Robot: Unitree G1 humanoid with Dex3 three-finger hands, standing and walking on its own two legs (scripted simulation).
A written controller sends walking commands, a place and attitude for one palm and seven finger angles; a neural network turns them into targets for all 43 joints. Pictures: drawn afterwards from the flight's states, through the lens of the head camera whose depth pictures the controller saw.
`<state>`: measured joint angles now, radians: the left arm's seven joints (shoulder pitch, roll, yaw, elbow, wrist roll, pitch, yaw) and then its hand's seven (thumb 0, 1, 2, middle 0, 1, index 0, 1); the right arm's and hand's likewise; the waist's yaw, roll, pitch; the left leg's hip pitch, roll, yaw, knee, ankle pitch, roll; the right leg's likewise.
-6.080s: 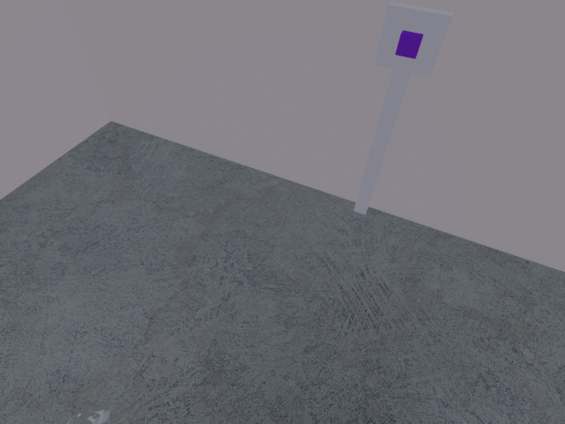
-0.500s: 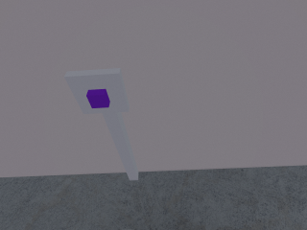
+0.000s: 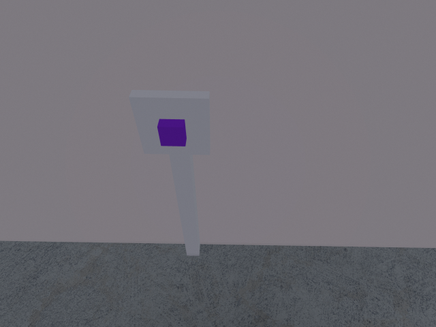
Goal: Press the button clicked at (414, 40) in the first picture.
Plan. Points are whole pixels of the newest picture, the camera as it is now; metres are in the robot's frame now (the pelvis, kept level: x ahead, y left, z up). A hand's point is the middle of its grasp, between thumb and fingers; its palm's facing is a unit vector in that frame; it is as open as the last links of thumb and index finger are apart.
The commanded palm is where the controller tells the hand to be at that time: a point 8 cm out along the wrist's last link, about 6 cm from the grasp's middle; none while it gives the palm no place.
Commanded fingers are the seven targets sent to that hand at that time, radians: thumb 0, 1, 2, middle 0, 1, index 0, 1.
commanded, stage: come to a stop and stand still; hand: left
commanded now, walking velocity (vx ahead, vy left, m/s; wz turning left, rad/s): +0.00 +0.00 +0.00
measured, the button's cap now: (172, 132) +0.53 +0.16 +0.05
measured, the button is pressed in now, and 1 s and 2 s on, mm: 0 0 0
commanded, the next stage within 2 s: look again from close up in 1.12 s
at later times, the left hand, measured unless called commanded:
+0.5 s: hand out of the picture +0.05 +0.16 -0.17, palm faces -0.02 -0.98 -0.21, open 7.4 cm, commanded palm none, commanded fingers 0.00 0.90 0.90 -0.20 -0.30 -0.20 -0.30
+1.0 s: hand out of the picture +0.03 +0.12 -0.17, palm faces +0.03 -0.98 -0.19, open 7.3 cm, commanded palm none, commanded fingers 0.00 0.90 0.90 -0.20 -0.30 -0.20 -0.30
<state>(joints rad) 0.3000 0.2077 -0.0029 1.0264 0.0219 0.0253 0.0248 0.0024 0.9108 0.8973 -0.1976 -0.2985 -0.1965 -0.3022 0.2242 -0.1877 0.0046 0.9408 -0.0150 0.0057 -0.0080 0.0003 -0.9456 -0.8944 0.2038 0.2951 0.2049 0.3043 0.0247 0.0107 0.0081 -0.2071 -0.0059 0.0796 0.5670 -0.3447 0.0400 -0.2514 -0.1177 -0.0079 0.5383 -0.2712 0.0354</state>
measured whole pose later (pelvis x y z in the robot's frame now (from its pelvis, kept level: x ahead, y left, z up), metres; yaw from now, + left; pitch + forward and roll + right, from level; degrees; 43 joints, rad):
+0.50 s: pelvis +0.02 -0.02 +0.00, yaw -1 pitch -1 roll +0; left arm 0.25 0.17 -0.01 1.07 0.02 0.01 0.03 0.00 0.91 0.90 -0.20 -0.30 -0.20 -0.30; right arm 0.29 -0.16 0.01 1.08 -0.01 0.00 -0.02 0.01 -0.91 -0.89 0.20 0.29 0.20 0.30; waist -0.01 0.00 0.04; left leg -0.14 0.01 0.08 0.50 -0.34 0.01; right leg -0.21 -0.10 -0.01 0.52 -0.29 0.07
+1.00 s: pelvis +0.03 -0.05 +0.01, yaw +0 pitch -1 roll +0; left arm 0.27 0.16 0.00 1.10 0.02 0.00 0.03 0.00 0.92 0.90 -0.20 -0.30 -0.20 -0.30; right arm 0.26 -0.16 0.00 1.11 -0.01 -0.01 -0.03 0.01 -0.92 -0.89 0.20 0.29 0.20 0.30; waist 0.01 -0.01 0.03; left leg -0.13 0.07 0.05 0.48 -0.33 -0.04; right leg -0.20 -0.05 -0.05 0.51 -0.30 0.02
